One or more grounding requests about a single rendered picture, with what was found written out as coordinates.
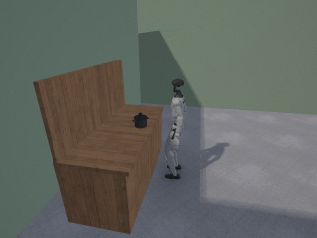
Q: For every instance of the left robot forearm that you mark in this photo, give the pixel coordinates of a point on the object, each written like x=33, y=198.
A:
x=178, y=127

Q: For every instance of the robot head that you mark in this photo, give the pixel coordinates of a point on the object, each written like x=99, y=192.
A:
x=177, y=83

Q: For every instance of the robot left upper arm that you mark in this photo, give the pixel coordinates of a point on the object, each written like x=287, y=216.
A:
x=177, y=105

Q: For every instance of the table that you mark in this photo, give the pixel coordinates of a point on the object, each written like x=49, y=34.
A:
x=103, y=163

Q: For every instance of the robot left hand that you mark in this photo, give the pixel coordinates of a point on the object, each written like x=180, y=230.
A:
x=175, y=142

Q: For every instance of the left robot foot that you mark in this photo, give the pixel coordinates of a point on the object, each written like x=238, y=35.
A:
x=172, y=176

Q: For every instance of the pot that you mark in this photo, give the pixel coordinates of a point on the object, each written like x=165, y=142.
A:
x=140, y=123

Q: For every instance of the lid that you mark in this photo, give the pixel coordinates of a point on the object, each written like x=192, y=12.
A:
x=140, y=118

